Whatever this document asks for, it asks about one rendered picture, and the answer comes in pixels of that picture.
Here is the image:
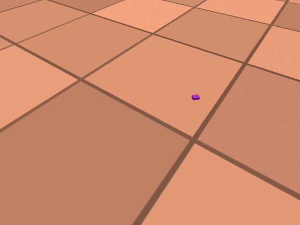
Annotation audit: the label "small box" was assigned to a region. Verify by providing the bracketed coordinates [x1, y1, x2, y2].
[192, 94, 200, 100]

